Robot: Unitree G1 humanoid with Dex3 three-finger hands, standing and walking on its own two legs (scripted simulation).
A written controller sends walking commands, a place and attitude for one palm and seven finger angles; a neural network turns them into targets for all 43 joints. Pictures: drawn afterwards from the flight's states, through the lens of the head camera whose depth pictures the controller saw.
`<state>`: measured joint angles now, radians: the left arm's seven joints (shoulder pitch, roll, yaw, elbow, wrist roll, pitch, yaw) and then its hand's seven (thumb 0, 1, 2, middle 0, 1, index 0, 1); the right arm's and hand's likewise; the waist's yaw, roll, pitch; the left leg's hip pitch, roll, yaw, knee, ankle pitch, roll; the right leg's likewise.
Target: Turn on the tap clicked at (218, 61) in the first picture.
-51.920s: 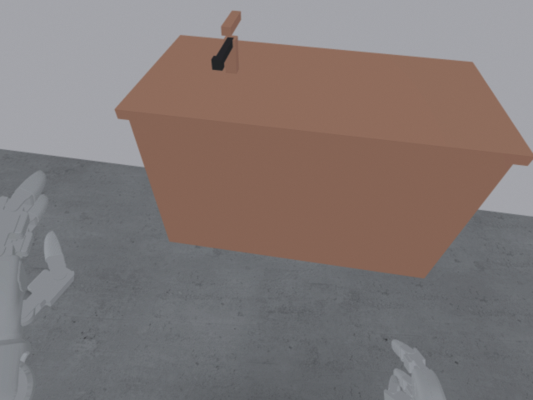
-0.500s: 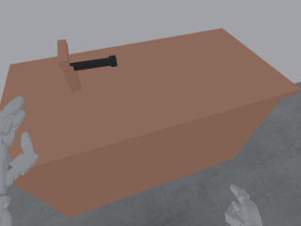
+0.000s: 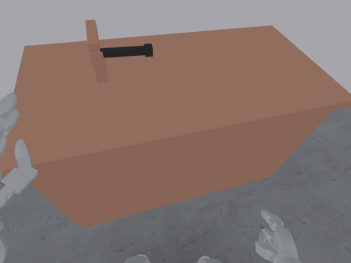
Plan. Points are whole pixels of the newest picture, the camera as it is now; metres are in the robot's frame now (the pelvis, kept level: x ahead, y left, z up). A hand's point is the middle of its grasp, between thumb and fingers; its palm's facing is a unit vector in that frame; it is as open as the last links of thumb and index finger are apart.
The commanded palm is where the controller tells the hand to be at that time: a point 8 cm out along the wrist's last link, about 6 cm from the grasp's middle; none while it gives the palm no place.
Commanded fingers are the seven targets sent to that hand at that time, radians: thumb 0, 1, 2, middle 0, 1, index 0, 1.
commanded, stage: step back with the hand held close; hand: left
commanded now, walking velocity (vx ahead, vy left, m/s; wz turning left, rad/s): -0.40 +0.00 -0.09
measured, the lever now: (148, 50) +0.69 +0.14 +0.10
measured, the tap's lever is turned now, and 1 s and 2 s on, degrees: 86 86 86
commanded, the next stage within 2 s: stop stepping back and stand still in 0.24 s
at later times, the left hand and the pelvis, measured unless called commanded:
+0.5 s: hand out of the picture +0.09 +0.24 +0.17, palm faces +0.35 -0.84 -0.42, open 7.5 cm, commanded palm +0.03 +0.27 +0.19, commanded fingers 0.00 0.90 0.90 -0.20 -0.30 -0.20 -0.30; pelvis -0.13 -0.01 +0.01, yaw -1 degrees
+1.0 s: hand out of the picture -0.01 +0.21 +0.18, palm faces +0.42 -0.84 -0.36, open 7.5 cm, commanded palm -0.06 +0.25 +0.19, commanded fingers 0.00 0.90 0.90 -0.20 -0.30 -0.20 -0.30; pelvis -0.22 -0.03 +0.00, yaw +2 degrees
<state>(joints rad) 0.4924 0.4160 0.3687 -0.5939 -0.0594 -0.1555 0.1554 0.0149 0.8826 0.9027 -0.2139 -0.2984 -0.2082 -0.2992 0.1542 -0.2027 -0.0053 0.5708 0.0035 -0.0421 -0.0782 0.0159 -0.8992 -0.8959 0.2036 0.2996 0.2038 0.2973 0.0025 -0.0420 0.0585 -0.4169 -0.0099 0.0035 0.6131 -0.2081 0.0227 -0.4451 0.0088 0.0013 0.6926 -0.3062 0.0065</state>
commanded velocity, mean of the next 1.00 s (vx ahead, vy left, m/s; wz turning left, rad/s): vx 0.02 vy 0.00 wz -0.01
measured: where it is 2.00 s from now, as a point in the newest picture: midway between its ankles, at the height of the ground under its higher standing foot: outside the picture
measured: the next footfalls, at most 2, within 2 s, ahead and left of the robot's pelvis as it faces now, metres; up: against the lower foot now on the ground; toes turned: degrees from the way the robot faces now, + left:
right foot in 0.16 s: +0.00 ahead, -0.14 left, +0.00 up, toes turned +0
left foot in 0.40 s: -0.05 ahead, +0.12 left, +0.00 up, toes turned +1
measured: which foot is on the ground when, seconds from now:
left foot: down 0.00-0.20, up 0.22-0.38, down 0.40-0.92, up 0.94-1.00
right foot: up 0.00-0.14, down 0.16-0.76, up 0.78-0.90, down 0.92-1.00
